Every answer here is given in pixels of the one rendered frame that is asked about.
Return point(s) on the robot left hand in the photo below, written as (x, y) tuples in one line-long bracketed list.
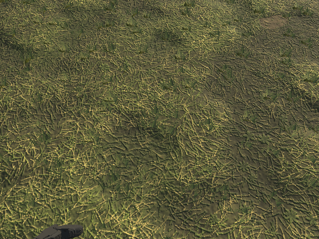
[(61, 232)]

